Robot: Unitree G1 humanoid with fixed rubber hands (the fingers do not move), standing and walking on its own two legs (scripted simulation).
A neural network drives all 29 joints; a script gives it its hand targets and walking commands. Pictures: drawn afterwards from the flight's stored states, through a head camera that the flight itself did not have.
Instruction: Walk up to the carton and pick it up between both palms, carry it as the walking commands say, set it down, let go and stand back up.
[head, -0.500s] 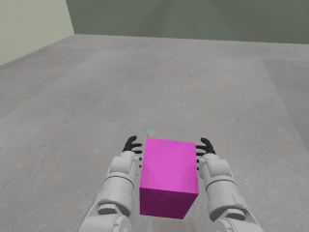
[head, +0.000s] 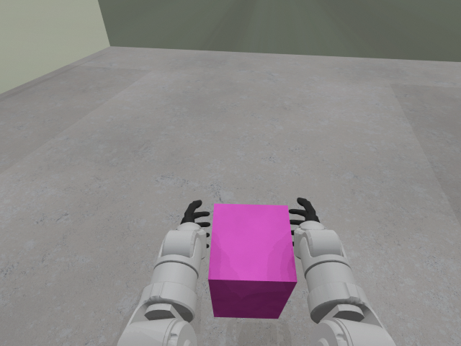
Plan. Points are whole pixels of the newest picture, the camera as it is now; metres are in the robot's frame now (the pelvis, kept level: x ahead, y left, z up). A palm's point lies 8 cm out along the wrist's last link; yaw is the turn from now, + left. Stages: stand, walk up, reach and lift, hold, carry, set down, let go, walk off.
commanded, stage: reach and lift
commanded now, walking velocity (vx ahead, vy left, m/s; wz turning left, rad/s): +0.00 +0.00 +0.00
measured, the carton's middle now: (248, 265) +0.32 +0.00 -0.05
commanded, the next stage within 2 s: hold in 0.68 s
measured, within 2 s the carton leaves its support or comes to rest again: neither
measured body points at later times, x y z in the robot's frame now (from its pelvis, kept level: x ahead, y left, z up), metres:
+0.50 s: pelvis -0.01 +0.00 +0.00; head -0.09 +0.00 +0.44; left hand +0.31 +0.11 +0.05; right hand +0.31 -0.12 +0.06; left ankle +0.06 +0.12 -0.73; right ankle +0.03 -0.12 -0.73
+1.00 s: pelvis -0.01 +0.00 +0.00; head -0.09 +0.00 +0.44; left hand +0.30 +0.12 +0.05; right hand +0.31 -0.12 +0.06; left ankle +0.06 +0.12 -0.73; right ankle +0.03 -0.12 -0.73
